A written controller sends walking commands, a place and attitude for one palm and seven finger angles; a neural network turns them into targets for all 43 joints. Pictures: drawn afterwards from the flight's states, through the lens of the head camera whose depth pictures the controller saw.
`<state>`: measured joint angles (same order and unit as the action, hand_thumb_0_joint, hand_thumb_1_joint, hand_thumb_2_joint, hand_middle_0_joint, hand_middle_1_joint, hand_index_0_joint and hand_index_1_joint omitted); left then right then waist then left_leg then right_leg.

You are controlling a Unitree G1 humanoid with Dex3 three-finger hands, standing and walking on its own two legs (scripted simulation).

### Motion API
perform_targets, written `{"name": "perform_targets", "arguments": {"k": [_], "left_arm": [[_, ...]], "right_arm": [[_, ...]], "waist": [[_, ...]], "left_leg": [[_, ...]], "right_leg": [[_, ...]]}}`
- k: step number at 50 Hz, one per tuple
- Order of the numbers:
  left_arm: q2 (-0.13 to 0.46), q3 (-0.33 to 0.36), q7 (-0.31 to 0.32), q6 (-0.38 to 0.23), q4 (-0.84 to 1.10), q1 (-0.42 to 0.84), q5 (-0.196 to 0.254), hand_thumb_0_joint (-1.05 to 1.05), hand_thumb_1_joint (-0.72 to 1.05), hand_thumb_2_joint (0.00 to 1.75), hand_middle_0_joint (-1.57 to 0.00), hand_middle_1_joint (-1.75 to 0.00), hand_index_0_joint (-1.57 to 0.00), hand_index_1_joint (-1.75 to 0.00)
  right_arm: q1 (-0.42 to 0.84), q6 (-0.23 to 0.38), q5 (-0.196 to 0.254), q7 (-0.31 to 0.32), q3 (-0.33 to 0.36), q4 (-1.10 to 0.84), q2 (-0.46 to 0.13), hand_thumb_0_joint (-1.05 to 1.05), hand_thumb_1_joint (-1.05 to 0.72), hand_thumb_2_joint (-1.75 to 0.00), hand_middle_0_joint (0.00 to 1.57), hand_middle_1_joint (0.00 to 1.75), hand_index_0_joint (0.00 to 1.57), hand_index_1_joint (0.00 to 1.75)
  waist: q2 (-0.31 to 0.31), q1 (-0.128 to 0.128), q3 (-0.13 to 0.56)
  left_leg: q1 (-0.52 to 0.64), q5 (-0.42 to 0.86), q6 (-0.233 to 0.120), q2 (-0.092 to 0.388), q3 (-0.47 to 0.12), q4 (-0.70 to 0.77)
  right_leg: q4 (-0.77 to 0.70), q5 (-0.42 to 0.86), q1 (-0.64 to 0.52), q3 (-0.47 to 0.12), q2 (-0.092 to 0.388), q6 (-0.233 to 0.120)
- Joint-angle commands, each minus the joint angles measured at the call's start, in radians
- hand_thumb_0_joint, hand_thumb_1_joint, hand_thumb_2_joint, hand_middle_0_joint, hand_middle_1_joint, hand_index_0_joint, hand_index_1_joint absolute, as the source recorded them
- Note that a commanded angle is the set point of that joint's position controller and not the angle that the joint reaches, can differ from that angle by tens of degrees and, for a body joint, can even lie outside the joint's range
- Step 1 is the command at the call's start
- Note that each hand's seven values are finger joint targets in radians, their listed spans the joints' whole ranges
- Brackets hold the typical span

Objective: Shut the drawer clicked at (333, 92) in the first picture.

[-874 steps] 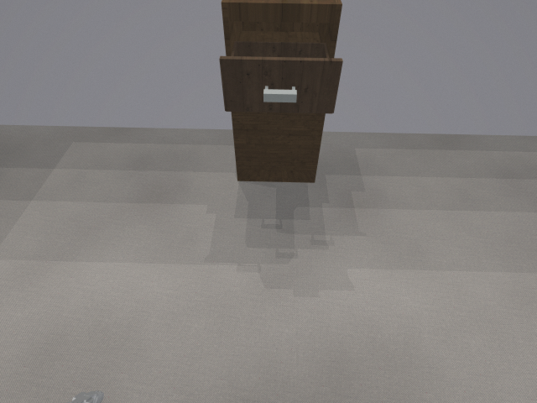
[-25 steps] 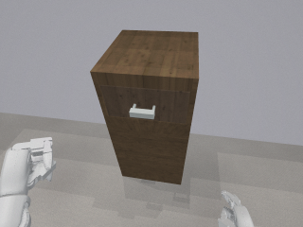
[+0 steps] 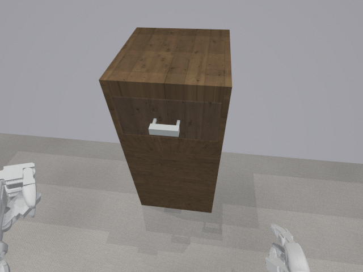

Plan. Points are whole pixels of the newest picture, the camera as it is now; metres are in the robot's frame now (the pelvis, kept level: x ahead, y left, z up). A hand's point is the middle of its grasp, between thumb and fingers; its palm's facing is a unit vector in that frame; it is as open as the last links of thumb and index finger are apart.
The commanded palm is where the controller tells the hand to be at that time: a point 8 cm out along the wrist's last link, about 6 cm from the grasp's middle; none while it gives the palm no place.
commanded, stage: step back with the hand held close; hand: left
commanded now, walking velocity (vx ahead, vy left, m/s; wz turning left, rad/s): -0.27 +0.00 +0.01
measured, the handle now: (165, 125) +0.59 +0.12 -0.06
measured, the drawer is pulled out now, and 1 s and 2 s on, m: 0.00 0.00 0.00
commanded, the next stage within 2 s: stop stepping back and stand still in 1.42 s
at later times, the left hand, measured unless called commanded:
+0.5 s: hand (12, 242) +0.13 +0.26 +0.15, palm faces +0.36 -0.79 -0.50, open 3.2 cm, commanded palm +0.06 +0.30 +0.17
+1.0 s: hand out of the picture +0.09 +0.26 +0.16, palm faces +0.37 -0.75 -0.54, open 3.2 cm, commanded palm +0.01 +0.30 +0.17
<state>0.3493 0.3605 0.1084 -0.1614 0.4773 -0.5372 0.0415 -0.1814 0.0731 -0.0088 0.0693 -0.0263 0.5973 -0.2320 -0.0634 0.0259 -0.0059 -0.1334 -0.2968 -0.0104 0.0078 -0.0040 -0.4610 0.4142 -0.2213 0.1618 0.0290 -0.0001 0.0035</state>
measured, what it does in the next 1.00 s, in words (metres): shifts its weight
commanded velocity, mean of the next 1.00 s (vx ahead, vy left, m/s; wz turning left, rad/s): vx -0.32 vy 0.00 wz -0.01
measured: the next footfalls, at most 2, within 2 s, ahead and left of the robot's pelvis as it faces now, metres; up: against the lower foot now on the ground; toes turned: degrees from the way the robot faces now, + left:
right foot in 1.54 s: -0.24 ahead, -0.13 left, +0.00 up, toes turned +6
left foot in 1.98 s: -0.15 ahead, +0.16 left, +0.00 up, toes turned +1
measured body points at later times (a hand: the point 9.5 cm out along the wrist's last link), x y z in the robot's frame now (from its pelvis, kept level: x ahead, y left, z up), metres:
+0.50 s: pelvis -0.06 +0.01 -0.01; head -0.05 +0.01 +0.44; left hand +0.10 +0.30 +0.18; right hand +0.12 -0.22 -0.08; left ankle -0.03 +0.11 -0.74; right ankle +0.00 -0.12 -0.74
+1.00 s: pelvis -0.11 +0.01 -0.01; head -0.08 +0.03 +0.44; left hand +0.06 +0.30 +0.19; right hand +0.06 -0.24 -0.09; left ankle -0.03 +0.11 -0.74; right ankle -0.07 -0.12 -0.73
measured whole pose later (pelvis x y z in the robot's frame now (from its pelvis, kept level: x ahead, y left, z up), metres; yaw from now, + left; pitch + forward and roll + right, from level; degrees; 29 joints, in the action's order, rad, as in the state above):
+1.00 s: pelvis -0.11 +0.01 -0.01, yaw +3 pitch +1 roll -3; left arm 0.44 0.42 0.14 -0.29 0.57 -0.60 -0.03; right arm -0.22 0.07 0.00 0.08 0.04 0.58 -0.21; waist -0.01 -0.04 -0.02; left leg -0.45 -0.18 -0.04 0.00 -0.05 -0.60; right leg 0.64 -0.20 0.38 -0.04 -0.07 0.02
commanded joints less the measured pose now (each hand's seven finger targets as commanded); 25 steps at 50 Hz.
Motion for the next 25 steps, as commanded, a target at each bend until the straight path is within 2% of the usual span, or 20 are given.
{"name": "perform_targets", "arguments": {"k": [1, 4, 6, 10, 11, 13, 16, 20, 21, 25], "left_arm": [[0.148, 0.090, 0.011, -0.077, 0.192, -0.069, 0.009, 0.00, 0.90, 0.90, -1.40, -1.60, -1.40, -1.60], [0.179, 0.118, 0.018, -0.078, 0.222, -0.100, 0.013, 0.00, 0.90, 0.90, -1.40, -1.60, -1.40, -1.60], [0.208, 0.142, 0.023, -0.080, 0.249, -0.097, 0.015, 0.00, 0.90, 0.90, -1.40, -1.60, -1.40, -1.60], [0.203, 0.135, 0.029, -0.085, 0.253, -0.095, 0.014, 0.00, 0.90, 0.90, -1.40, -1.60, -1.40, -1.60], [0.208, 0.135, 0.030, -0.086, 0.264, -0.085, 0.013, 0.00, 0.90, 0.90, -1.40, -1.60, -1.40, -1.60], [0.196, 0.125, 0.033, -0.089, 0.251, -0.090, 0.007, 0.00, 0.90, 0.90, -1.40, -1.60, -1.40, -1.60], [0.196, 0.123, 0.037, -0.095, 0.247, -0.071, 0.000, 0.00, 0.90, 0.90, -1.40, -1.60, -1.40, -1.60], [0.189, 0.121, 0.045, -0.112, 0.239, -0.065, -0.013, 0.00, 0.90, 0.90, -1.40, -1.60, -1.40, -1.60], [0.203, 0.134, 0.048, -0.117, 0.250, -0.057, -0.016, 0.00, 0.90, 0.90, -1.40, -1.60, -1.40, -1.60], [0.198, 0.131, 0.054, -0.140, 0.276, -0.059, -0.027, 0.00, 0.90, 0.90, -1.40, -1.60, -1.40, -1.60]], "right_arm": [[0.103, 0.007, -0.003, 0.009, 0.071, -0.169, -0.117, 0.00, -0.90, -0.90, 0.20, 0.30, 0.20, 0.30], [0.101, -0.017, 0.007, 0.012, 0.080, -0.189, -0.113, 0.00, -0.90, -0.90, 0.20, 0.30, 0.20, 0.30], [0.106, -0.025, 0.008, 0.020, 0.083, -0.199, -0.115, 0.00, -0.90, -0.90, 0.20, 0.30, 0.20, 0.30], [0.099, -0.031, 0.014, 0.026, 0.087, -0.205, -0.111, 0.00, -0.90, -0.90, 0.20, 0.30, 0.20, 0.30], [0.103, -0.029, 0.012, 0.029, 0.088, -0.208, -0.117, 0.00, -0.90, -0.90, 0.20, 0.30, 0.20, 0.30], [0.096, -0.027, 0.013, 0.029, 0.088, -0.206, -0.119, 0.00, -0.90, -0.90, 0.20, 0.30, 0.20, 0.30], [0.101, -0.019, 0.012, 0.030, 0.092, -0.206, -0.125, 0.00, -0.90, -0.90, 0.20, 0.30, 0.20, 0.30], [0.092, -0.009, 0.015, 0.022, 0.094, -0.208, -0.124, 0.00, -0.90, -0.90, 0.20, 0.30, 0.20, 0.30], [0.089, -0.006, 0.012, 0.024, 0.096, -0.209, -0.129, 0.00, -0.90, -0.90, 0.20, 0.30, 0.20, 0.30], [0.073, 0.011, 0.012, 0.019, 0.094, -0.208, -0.131, 0.00, -0.90, -0.90, 0.20, 0.30, 0.20, 0.30]], "waist": [[0.011, -0.012, 0.121], [0.053, -0.014, 0.186], [0.028, -0.010, 0.198], [0.036, -0.017, 0.168], [0.019, -0.014, 0.165], [0.009, -0.018, 0.144], [0.006, -0.021, 0.104], [0.052, -0.030, 0.064], [0.039, -0.031, 0.066], [0.013, -0.038, 0.059]], "left_leg": [[-0.059, 0.400, -0.030, 0.037, -0.026, 0.062], [-0.071, 0.470, -0.026, 0.043, -0.028, 0.050], [-0.090, 0.481, -0.025, 0.042, -0.031, 0.054], [-0.136, 0.396, -0.034, 0.050, -0.038, 0.072], [-0.150, 0.374, -0.037, 0.049, -0.042, 0.079], [-0.194, 0.308, -0.044, 0.056, -0.050, 0.096], [-0.289, 0.140, -0.059, 0.058, -0.062, 0.123], [-0.391, -0.096, -0.070, 0.048, -0.067, 0.125], [-0.413, -0.130, -0.073, 0.044, -0.073, 0.124], [-0.450, -0.198, -0.081, 0.057, -0.096, 0.142]], "right_leg": [[-0.016, 0.368, -0.069, -0.045, 0.070, -0.018], [0.019, 0.443, -0.104, -0.035, 0.066, -0.009], [0.034, 0.455, -0.111, -0.030, 0.062, -0.005], [0.042, 0.381, -0.085, -0.033, 0.050, 0.007], [0.040, 0.360, -0.085, -0.034, 0.047, 0.008], [0.049, 0.314, -0.090, -0.034, 0.039, 0.012], [0.044, 0.226, -0.098, -0.050, 0.036, 0.014], [0.006, 0.083, -0.090, -0.077, 0.043, 0.010], [-0.006, 0.055, -0.096, -0.090, 0.045, 0.007], [0.009, -0.002, -0.088, -0.073, 0.026, 0.011]]}}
